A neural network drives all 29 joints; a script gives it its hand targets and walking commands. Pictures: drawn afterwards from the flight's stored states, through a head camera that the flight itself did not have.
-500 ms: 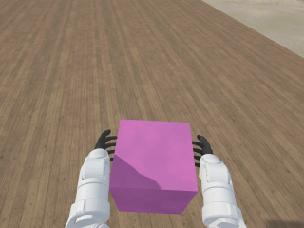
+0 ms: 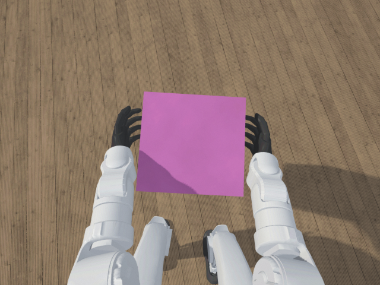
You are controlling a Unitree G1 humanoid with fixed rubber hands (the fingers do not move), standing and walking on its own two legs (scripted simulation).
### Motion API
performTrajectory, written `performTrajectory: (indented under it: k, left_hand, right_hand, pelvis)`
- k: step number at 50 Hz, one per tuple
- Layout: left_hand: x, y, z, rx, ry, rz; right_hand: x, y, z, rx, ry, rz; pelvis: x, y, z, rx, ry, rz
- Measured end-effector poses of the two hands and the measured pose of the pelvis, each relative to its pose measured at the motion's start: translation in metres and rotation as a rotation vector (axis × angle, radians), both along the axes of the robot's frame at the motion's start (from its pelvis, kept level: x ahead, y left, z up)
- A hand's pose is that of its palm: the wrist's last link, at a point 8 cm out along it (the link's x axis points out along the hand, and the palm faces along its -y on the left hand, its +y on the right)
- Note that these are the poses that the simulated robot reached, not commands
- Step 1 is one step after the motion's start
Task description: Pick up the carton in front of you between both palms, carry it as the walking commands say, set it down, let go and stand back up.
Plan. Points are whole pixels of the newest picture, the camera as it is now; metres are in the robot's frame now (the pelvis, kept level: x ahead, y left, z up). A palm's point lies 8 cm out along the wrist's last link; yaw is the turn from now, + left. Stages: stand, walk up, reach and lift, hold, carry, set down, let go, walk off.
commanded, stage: set down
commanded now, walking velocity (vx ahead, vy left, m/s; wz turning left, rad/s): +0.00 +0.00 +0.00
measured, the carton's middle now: (190, 148) +0.41 +0.02 -0.16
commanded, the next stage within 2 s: none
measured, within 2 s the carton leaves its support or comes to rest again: rests again in 1.54 s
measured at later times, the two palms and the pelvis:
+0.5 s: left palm (135, 149) +0.41 +0.18 -0.22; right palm (240, 149) +0.44 -0.12 -0.22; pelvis -0.02 +0.01 -0.13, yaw -1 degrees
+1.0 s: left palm (142, 155) +0.43 +0.18 -0.38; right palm (226, 151) +0.47 -0.11 -0.38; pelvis -0.05 +0.00 -0.25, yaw -1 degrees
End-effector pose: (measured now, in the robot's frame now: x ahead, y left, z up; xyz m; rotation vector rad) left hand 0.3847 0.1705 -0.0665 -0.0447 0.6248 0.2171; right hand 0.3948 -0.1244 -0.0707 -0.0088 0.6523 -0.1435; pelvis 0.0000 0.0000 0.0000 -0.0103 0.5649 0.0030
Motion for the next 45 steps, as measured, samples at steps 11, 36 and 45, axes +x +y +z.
performTrajectory:
  k: [11, 36, 45]
  left_hand:
    - [0.017, 0.003, -0.056, -0.002, 0.047, 0.017]
    - [0.038, 0.009, -0.223, 0.014, 0.065, 0.053]
    - [0.046, 0.012, -0.278, 0.023, 0.082, 0.065]
  right_hand:
    - [0.022, 0.003, -0.055, -0.013, 0.051, 0.019]
    - [0.059, 0.01, -0.22, -0.034, 0.065, 0.086]
    - [0.072, 0.014, -0.277, -0.04, 0.08, 0.111]
  pelvis:
    - [-0.011, 0.005, -0.058, -0.003, 0.11, -0.004]
    - [-0.036, 0.003, -0.185, -0.006, 0.233, -0.013]
    - [-0.043, 0.001, -0.225, 0.003, 0.234, -0.018]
